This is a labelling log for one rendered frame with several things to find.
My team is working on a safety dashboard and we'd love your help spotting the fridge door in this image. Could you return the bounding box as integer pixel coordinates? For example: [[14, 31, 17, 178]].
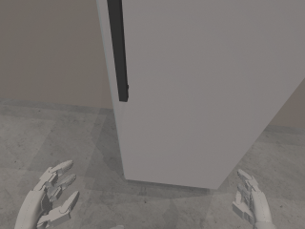
[[98, 0, 305, 190]]

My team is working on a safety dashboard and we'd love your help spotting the right robot hand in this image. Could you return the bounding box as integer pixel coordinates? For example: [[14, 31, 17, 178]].
[[233, 169, 274, 226]]

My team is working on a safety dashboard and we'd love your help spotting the handle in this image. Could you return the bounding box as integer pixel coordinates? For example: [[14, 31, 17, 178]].
[[107, 0, 129, 102]]

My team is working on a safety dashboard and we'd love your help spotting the left robot hand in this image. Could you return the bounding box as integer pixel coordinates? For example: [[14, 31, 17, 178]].
[[14, 160, 80, 229]]

